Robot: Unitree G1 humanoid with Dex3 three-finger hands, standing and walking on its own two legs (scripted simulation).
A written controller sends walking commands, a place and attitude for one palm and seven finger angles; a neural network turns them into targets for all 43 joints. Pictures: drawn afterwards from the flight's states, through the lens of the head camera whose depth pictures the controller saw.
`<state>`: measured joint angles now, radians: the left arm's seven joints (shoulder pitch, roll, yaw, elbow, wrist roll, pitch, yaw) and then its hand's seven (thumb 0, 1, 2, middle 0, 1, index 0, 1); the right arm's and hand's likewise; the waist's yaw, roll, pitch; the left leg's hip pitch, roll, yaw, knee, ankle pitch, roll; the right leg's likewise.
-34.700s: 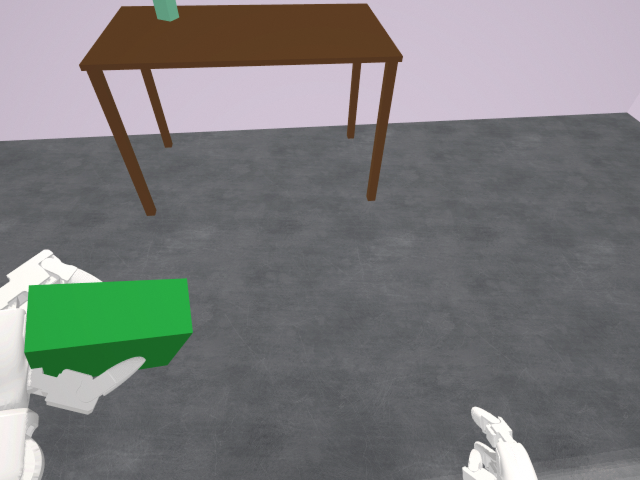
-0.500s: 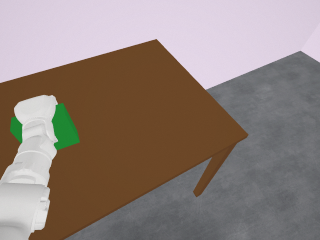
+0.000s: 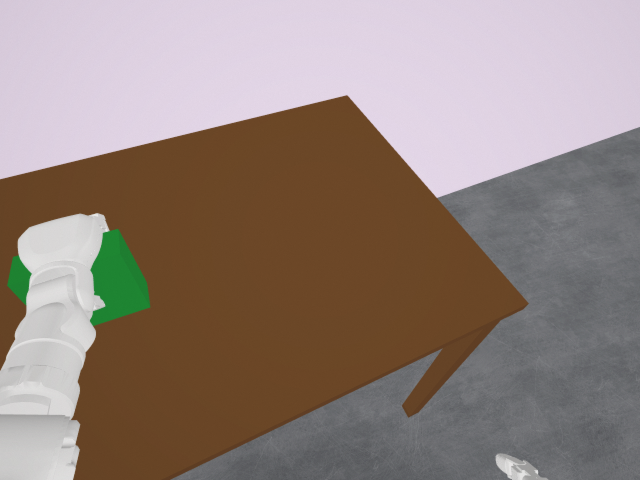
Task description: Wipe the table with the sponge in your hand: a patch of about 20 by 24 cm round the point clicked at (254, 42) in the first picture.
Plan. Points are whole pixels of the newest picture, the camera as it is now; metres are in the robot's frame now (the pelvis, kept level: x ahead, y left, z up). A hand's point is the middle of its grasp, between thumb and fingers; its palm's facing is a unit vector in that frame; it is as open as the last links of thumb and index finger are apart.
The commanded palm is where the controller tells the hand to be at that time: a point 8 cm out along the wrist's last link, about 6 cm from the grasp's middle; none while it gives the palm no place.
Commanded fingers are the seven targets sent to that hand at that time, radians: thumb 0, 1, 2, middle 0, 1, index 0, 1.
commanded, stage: wipe back along the first lane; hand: left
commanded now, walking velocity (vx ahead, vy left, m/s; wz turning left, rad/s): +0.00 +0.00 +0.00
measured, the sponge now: (93, 292) +0.36 +0.35 -0.02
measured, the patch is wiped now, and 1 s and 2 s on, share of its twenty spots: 1.00 1.00 1.00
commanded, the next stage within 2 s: lift the sponge slowly off the table in 1.58 s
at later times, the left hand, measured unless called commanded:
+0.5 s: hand (76, 295) +0.33 +0.34 +0.02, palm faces -0.06 -0.03 -1.00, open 9.7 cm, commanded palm +0.28 +0.32 +0.05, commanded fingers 0.00 0.10 1.30 -1.20 -1.60 -1.20 -1.60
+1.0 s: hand (80, 333) +0.28 +0.31 +0.02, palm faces -0.04 -0.04 -1.00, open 9.7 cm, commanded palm +0.23 +0.29 +0.05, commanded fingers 0.00 0.10 1.30 -1.20 -1.60 -1.20 -1.60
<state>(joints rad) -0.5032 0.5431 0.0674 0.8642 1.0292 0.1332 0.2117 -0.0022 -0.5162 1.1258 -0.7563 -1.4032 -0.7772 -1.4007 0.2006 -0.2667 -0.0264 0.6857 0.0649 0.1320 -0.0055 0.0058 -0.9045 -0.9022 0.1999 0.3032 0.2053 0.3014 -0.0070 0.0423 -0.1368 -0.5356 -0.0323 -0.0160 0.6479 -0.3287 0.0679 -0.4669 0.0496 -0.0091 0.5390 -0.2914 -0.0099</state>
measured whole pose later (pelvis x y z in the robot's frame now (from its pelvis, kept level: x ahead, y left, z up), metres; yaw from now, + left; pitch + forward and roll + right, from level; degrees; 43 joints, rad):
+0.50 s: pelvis +0.00 +0.01 +0.00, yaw +0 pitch +10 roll -3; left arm -0.27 0.50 0.01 0.58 0.97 0.23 0.23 -0.01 -0.46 1.08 -0.72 -1.41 -0.74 -1.42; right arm 0.19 -0.26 -0.01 0.66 0.08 0.14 0.00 0.01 -0.90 -0.90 0.20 0.30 0.21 0.30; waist 0.01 0.06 -0.14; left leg -0.47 -0.04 -0.01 0.63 -0.33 0.08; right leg -0.41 0.04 0.00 0.52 -0.29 0.00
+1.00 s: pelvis +0.00 +0.00 +0.00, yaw +1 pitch +7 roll -2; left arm -0.07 0.43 -0.06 0.36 0.97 0.31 0.24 0.01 -0.45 1.07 -0.71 -1.42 -0.73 -1.42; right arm 0.11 -0.25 0.01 0.65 0.07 0.11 -0.01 0.01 -0.90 -0.90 0.20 0.30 0.21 0.30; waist 0.06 0.07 -0.12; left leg -0.39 -0.05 -0.01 0.60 -0.33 0.07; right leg -0.34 0.03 0.00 0.52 -0.30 -0.01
